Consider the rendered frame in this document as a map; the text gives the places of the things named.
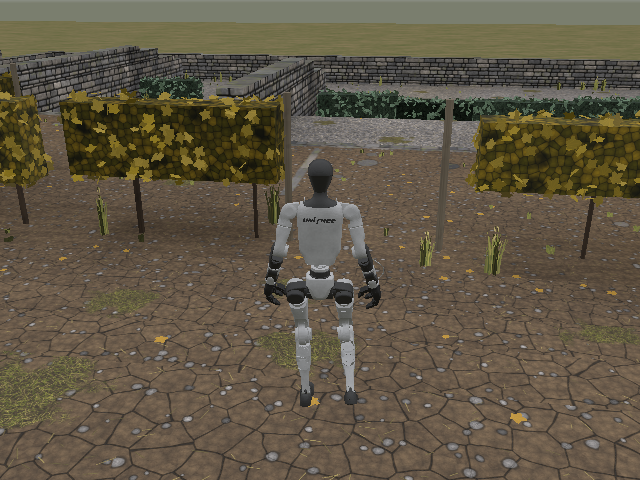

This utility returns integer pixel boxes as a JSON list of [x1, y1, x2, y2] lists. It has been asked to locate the robot left upper arm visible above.
[[272, 202, 299, 258]]

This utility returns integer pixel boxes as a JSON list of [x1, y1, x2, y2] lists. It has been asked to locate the robot right hand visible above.
[[358, 285, 381, 309]]

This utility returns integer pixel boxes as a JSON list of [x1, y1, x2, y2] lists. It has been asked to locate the robot right upper arm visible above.
[[341, 202, 367, 259]]

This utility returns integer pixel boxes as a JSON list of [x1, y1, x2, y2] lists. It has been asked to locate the robot right forearm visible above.
[[358, 244, 379, 289]]

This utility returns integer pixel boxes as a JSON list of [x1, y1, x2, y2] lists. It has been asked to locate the robot torso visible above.
[[297, 197, 344, 300]]

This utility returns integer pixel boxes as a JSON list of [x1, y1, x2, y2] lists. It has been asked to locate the robot left hand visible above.
[[264, 282, 286, 305]]

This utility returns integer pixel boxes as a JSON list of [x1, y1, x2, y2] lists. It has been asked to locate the robot left forearm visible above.
[[265, 242, 283, 285]]

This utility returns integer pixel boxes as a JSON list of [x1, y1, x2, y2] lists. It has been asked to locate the robot head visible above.
[[303, 159, 337, 208]]

